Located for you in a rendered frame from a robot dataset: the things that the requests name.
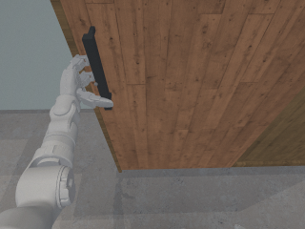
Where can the robot left forearm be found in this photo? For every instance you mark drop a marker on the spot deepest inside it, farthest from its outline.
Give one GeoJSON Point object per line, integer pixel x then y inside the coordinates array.
{"type": "Point", "coordinates": [60, 139]}

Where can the robot left hand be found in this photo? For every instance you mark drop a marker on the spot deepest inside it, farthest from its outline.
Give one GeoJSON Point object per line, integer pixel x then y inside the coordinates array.
{"type": "Point", "coordinates": [71, 83]}

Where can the handle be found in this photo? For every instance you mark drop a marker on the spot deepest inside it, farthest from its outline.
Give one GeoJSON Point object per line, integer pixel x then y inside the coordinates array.
{"type": "Point", "coordinates": [92, 52]}

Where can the robot left upper arm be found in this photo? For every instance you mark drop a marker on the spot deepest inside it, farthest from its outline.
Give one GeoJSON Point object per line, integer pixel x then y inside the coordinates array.
{"type": "Point", "coordinates": [42, 194]}

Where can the wardrobe door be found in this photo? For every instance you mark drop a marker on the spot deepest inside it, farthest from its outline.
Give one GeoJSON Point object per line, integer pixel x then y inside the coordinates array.
{"type": "Point", "coordinates": [194, 82]}
{"type": "Point", "coordinates": [284, 138]}

